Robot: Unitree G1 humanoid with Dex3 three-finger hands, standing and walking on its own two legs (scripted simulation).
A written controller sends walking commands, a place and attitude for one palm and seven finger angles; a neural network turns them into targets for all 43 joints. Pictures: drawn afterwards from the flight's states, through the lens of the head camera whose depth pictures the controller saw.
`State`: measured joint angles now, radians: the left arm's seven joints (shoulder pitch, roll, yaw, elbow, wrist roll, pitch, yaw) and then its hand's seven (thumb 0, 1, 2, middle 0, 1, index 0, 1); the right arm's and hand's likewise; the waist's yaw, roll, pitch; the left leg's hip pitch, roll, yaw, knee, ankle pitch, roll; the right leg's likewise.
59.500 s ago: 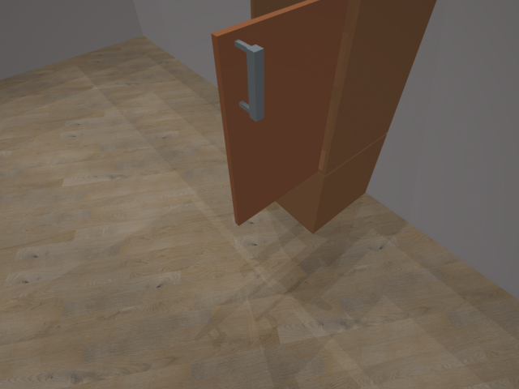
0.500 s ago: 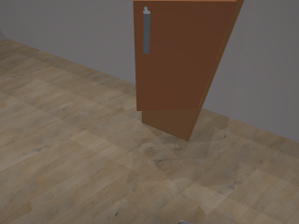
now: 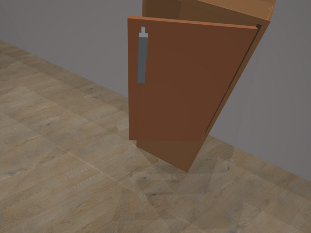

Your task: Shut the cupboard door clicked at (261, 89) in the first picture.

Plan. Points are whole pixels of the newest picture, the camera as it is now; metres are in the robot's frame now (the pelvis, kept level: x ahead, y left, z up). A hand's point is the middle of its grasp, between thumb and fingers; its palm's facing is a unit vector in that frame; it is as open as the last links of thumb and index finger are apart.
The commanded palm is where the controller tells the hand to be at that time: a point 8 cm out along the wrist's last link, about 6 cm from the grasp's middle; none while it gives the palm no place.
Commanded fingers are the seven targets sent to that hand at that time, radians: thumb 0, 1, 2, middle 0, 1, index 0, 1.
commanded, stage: take the last steps up to it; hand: left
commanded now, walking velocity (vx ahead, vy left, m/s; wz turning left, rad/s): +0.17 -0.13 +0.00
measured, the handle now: (142, 55) +0.56 +0.08 +0.16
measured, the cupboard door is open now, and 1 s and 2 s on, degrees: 31 31 31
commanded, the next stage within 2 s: come to a stop and stand still in 0.04 s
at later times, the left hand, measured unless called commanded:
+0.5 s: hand (118, 213) +0.21 +0.11 -0.16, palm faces +0.01 -0.98 -0.19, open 7.3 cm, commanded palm none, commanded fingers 0.00 0.90 0.90 -0.20 -0.30 -0.20 -0.30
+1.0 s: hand out of the picture +0.09 +0.23 -0.15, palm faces +0.04 -0.95 -0.32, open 7.4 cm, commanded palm none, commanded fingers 0.00 0.90 0.90 -0.20 -0.30 -0.20 -0.30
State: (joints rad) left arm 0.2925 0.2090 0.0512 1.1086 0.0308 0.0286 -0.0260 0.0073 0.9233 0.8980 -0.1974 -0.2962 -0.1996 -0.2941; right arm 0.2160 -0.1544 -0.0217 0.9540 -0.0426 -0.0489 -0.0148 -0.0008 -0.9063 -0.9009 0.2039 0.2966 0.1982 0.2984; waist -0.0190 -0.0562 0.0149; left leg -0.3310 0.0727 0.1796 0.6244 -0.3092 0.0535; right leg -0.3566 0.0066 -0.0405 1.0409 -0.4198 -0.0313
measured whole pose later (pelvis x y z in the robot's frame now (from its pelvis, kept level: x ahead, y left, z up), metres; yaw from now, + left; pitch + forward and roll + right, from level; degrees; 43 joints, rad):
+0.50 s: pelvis +0.10 -0.06 +0.00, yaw +1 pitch +1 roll +0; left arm 0.07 0.14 0.03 0.98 0.02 0.01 0.03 0.00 0.91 0.90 -0.20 -0.30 -0.20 -0.29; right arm 0.18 -0.21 -0.06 1.01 0.00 0.07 -0.01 0.00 -0.91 -0.90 0.20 0.30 0.20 0.30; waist -0.02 0.01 0.12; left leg -0.45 -0.01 0.04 1.08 -0.54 -0.06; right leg -0.37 -0.09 -0.07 0.51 -0.15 0.03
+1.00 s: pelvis +0.07 +0.03 +0.00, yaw -1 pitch +1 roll +1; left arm 0.32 0.17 0.02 0.96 0.02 0.05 0.04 0.01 0.91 0.90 -0.20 -0.30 -0.20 -0.29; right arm 0.26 -0.19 -0.03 0.85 -0.01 0.02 -0.02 -0.01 -0.93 -0.90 0.21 0.30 0.20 0.30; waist 0.02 0.08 0.00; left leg -0.28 -0.09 0.19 0.53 -0.28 0.14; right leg -0.28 0.01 -0.02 0.61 -0.32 -0.03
